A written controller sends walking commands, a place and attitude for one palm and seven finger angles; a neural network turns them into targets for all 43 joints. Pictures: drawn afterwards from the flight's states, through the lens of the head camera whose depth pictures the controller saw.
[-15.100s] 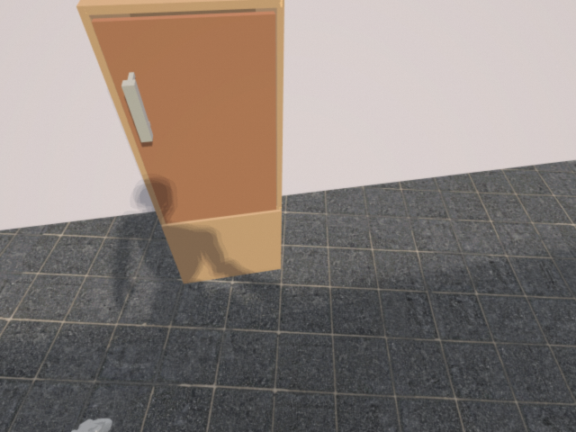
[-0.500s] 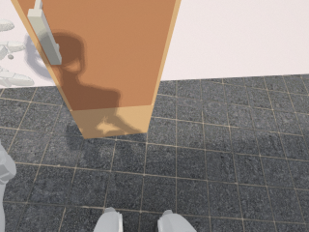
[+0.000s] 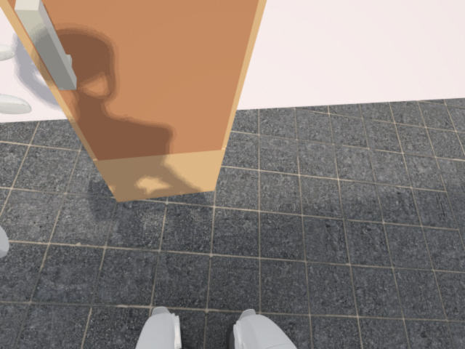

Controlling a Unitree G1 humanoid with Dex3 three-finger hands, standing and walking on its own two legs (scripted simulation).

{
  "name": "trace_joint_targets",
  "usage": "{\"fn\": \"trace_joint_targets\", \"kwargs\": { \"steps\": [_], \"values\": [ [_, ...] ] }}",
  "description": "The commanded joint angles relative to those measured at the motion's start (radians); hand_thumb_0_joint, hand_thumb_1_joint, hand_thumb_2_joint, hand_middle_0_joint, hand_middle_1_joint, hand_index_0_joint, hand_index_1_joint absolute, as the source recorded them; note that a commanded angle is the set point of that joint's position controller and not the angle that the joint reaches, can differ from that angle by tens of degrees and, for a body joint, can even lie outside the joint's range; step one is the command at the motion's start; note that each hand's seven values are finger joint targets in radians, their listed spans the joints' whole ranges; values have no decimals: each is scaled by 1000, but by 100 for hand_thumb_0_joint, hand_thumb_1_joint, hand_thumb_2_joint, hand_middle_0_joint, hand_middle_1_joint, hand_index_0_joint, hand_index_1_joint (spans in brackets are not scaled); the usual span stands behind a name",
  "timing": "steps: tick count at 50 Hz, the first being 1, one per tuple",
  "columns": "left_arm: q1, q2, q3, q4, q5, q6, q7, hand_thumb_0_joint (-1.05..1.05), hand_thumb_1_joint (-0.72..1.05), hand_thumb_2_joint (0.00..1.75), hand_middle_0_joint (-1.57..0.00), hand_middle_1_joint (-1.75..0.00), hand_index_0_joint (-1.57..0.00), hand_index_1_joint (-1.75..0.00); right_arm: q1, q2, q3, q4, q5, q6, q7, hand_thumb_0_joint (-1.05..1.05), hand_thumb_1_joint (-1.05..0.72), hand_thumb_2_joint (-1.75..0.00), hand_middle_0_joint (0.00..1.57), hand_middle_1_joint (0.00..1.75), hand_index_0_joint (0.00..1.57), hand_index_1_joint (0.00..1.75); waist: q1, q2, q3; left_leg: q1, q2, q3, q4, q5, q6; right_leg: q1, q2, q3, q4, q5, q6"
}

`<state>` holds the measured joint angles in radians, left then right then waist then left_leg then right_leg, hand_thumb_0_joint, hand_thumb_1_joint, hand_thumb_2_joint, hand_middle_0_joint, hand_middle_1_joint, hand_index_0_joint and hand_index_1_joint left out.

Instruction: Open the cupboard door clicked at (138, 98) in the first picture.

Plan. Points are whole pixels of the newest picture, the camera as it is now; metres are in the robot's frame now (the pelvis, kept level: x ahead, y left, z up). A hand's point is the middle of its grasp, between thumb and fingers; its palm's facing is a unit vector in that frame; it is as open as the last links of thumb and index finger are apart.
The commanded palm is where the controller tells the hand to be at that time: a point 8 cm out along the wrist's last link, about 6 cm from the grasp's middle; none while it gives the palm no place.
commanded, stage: move the hooked fingers beside the handle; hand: left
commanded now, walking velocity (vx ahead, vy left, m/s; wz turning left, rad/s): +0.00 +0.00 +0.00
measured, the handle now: (51, 39) +0.58 +0.23 +0.11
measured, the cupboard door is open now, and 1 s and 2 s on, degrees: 0 0 0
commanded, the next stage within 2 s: slide the fingers in behind the handle in 0.44 s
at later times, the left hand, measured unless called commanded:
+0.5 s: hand out of the picture +0.51 +0.29 +0.11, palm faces +0.09 -1.00 +0.00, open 14.0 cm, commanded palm +0.50 +0.32 +0.10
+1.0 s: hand (28, 68) +0.52 +0.25 +0.11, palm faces +0.08 -1.00 +0.00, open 14.0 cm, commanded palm +0.50 +0.29 +0.10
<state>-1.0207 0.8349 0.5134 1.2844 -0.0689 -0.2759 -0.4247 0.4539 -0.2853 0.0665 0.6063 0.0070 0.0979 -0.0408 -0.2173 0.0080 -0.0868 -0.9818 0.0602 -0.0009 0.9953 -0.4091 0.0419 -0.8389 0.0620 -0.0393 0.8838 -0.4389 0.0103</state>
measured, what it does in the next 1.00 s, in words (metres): stands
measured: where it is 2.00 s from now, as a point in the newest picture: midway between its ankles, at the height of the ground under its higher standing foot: outside the picture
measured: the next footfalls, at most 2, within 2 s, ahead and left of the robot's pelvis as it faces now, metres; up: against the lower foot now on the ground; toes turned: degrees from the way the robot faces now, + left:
none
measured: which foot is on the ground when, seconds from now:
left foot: down 0.00-1.00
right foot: down 0.00-1.00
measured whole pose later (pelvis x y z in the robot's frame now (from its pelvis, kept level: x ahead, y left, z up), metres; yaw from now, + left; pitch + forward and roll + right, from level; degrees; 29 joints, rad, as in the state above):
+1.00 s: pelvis +0.00 -0.01 +0.00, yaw +0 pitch +21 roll -5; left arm -1.02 0.73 0.46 1.28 -0.06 -0.29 -0.32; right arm 0.44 -0.28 0.06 0.61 0.00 0.08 -0.03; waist -0.22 0.02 -0.09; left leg -0.97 0.06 -0.01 1.00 -0.40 0.03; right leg -0.83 0.06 -0.04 0.90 -0.44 0.00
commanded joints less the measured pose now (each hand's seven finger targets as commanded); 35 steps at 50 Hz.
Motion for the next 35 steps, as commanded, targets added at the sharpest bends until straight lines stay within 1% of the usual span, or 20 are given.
{"fn": "trace_joint_targets", "kwargs": {
  "steps": [1, 2, 4, 5, 6, 7, 11, 13, 14, 16, 18, 20, 21, 22, 25, 26, 29, 31, 33, 35],
  "values": [
    [-447, 274, 14, -242, -27, -57, 1, 0, -50, 30, -30, -120, -30, -120, 190, -222, -85, -27, -8, -4, -15, 0, -90, -90, 20, 30, 20, 30, 5, 278, -490, 650, 5, -99, -81, 479, -15, -49, 24, -10, -95, 280, -31],
    [-417, 266, 12, -214, -27, -51, 2, 0, -50, 30, -30, -120, -30, -120, 192, -219, -84, -28, -8, -4, -14, 0, -90, -90, 20, 30, 20, 30, 7, 251, -485, 628, 2, -96, -78, 478, -12, -37, 24, -9, -96, 288, -30],
    [-414, 277, 15, -198, -24, -47, 3, 0, -50, 30, -30, -120, -30, -120, 188, -218, -80, -31, -7, -5, -12, 0, -90, -90, 20, 30, 20, 30, 8, 245, -459, 593, -2, -88, -77, 461, -9, -23, 23, -6, -96, 293, -29],
    [-417, 295, 32, -218, -27, -53, 6, 0, -50, 30, -30, -120, -30, -120, 190, -218, -80, -32, -8, -5, -14, 0, -90, -90, 20, 30, 20, 30, 16, 249, -471, 606, -1, -91, -77, 488, -11, -8, 24, -7, -91, 310, -33],
    [-424, 284, 19, -235, -22, -57, 6, 0, -50, 30, -30, -120, -30, -120, 183, -215, -80, -37, -7, -4, -12, 0, -90, -90, 20, 30, 20, 30, 19, 280, -488, 622, -2, -85, -75, 496, -13, -11, 24, -5, -90, 316, -30],
    [-405, 287, 26, -234, -20, -59, 7, 0, -50, 30, -30, -120, -30, -120, 183, -216, -82, -39, -8, -4, -10, 0, -90, -90, 20, 30, 20, 30, 22, 268, -491, 622, -2, -88, -74, 493, -15, -15, 24, -9, -89, 308, -31],
    [-416, 262, 14, -244, -29, -71, 10, 0, -50, 30, -30, -120, -30, -120, 175, -215, -84, -39, -7, -2, -8, 0, -90, -90, 20, 30, 20, 30, 13, 266, -483, 640, 1, -91, -75, 502, -16, -27, 26, -10, -90, 308, -31],
    [-410, 269, 15, -212, -29, -62, 10, 0, -50, 30, -30, -120, -30, -120, 172, -216, -82, -38, -4, -2, -10, 0, -90, -90, 20, 30, 20, 30, 9, 232, -446, 595, 0, -88, -80, 458, -11, -19, 26, -9, -94, 292, -28],
    [-407, 280, 22, -223, -27, -62, 10, 0, -50, 30, -30, -120, -30, -120, 173, -218, -81, -43, -5, -3, -10, 0, -90, -90, 20, 30, 20, 30, 16, 238, -456, 593, -2, -89, -82, 454, -11, -9, 25, -8, -92, 292, -29],
    [-424, 257, 6, -239, -25, -67, 14, 0, -50, 30, -30, -120, -30, -120, 170, -215, -82, -41, -6, -3, -9, 0, -90, -90, 20, 30, 20, 30, 13, 267, -477, 630, 0, -92, -78, 473, -15, -33, 24, -9, -90, 290, -30],
    [-412, 243, -1, -223, -30, -65, 15, 0, -50, 30, -30, -120, -30, -120, 172, -215, -82, -39, -5, -4, -9, 0, -90, -90, 20, 30, 20, 30, 9, 239, -461, 615, 0, -93, -80, 462, -13, -28, 25, -9, -94, 287, -29],
    [-423, 231, -4, -225, -36, -68, 16, 0, -50, 30, -30, -120, -30, -120, 174, -214, -81, -37, -7, -5, -10, 0, -90, -90, 20, 30, 20, 30, 7, 247, -450, 620, -1, -97, -82, 462, -13, -36, 25, -11, -93, 282, -33],
    [-420, 252, 5, -220, -29, -68, 17, 0, -50, 30, -30, -120, -30, -120, 173, -219, -81, -36, -5, -3, -12, 0, -90, -90, 20, 30, 20, 30, 12, 242, -462, 620, 2, -102, -83, 460, -16, -42, 24, -13, -88, 273, -32],
    [-432, 229, -14, -216, -29, -66, 18, 0, -50, 30, -30, -120, -30, -120, 171, -214, -80, -36, -6, -5, -11, 0, -90, -90, 20, 30, 20, 30, 4, 252, -452, 615, 0, -98, -82, 447, -14, -48, 23, -11, -93, 267, -30],
    [-427, 244, 3, -219, -29, -72, 24, 0, -50, 30, -30, -120, -30, -120, 175, -216, -80, -35, -9, -9, -10, 0, -90, -90, 20, 30, 20, 30, 12, 244, -468, 609, -3, -99, -81, 436, -13, -35, 24, -10, -89, 261, -34],
    [-432, 271, 20, -218, -26, -74, 26, 0, -50, 30, -30, -120, -30, -120, 175, -219, -79, -34, -8, -9, -12, 0, -90, -90, 20, 30, 20, 30, 11, 233, -476, 605, 0, -100, -81, 443, -13, -27, 23, -9, -87, 270, -31],
    [-423, 247, 2, -223, -25, -76, 26, 0, -50, 30, -30, -120, -30, -120, 171, -213, -80, -35, -7, -10, -7, 0, -90, -90, 20, 30, 20, 30, 15, 243, -463, 590, -3, -93, -84, 416, -12, -18, 25, -8, -92, 260, -31],
    [-433, 209, -23, -226, -27, -76, 29, 0, -50, 30, -30, -120, -30, -120, 167, -210, -80, -34, -6, -10, -7, 0, -90, -90, 20, 30, 20, 30, 7, 259, -459, 612, 0, -97, -83, 420, -14, -49, 25, -10, -91, 253, -31],
    [-449, 200, -30, -204, -30, -68, 37, 0, -50, 30, -30, -120, -30, -120, 169, -212, -80, -29, -6, -13, -9, 0, -90, -90, 20, 30, 20, 30, -4, 229, -420, 576, -1, -98, -92, 361, -10, -51, 23, -9, -100, 222, -29],
    [-453, 212, -9, -244, -35, -77, 47, 0, -50, 30, -30, -120, -30, -120, 177, -213, -82, -29, -11, -18, -9, 0, -90, -90, 20, 30, 20, 30, 9, 249, -473, 606, -3, -100, -89, 400, -11, -31, 24, -9, -92, 244, -34]
  ]
}}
